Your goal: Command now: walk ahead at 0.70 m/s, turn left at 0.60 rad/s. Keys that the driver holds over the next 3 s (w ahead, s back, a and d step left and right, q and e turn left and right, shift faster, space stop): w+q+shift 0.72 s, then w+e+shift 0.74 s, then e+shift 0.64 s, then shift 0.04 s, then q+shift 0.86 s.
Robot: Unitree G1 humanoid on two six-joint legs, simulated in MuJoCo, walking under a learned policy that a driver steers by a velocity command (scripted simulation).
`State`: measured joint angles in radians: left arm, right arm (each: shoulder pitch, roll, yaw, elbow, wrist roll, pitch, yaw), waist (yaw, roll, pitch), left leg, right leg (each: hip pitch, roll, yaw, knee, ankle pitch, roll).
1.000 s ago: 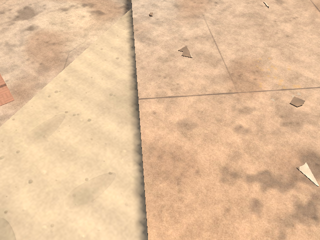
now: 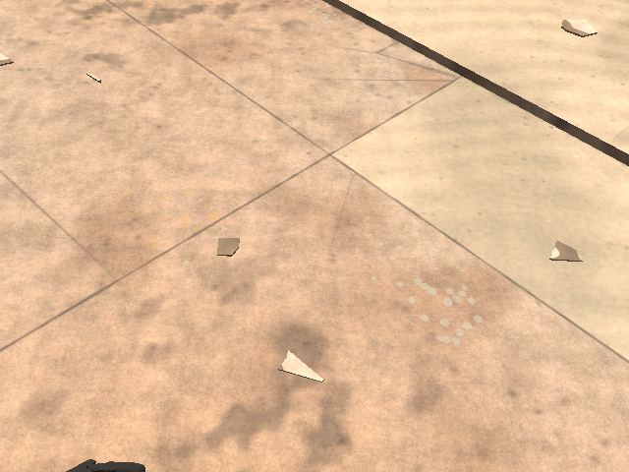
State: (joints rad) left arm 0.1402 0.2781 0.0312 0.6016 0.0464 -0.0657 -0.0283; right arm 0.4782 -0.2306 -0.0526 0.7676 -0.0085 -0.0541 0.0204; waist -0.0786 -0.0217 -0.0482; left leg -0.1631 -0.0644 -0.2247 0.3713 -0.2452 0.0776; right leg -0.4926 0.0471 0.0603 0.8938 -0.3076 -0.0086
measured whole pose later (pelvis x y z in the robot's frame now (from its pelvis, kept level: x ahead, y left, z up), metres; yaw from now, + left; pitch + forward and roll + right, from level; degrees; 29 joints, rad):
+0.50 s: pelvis +0.29 +0.01 -0.03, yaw +24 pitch +3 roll -1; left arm 0.53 0.31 0.05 0.85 0.04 -0.10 0.01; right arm -0.02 -0.34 -0.05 0.59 -0.04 0.01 0.11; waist 0.08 0.04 -0.01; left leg -0.85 0.05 0.08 1.05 -0.13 0.09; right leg 0.17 0.01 -0.21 0.21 -0.44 0.03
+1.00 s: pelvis +0.69 +0.25 -0.04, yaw +39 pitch +2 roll +0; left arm 0.08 0.27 -0.01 0.65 0.01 -0.05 -0.05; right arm 0.43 -0.31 -0.03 0.83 -0.02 -0.11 0.01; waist -0.07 0.00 0.04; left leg 0.29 -0.14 -0.05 0.07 -0.36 0.14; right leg -0.73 -0.07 -0.09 0.59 0.11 -0.10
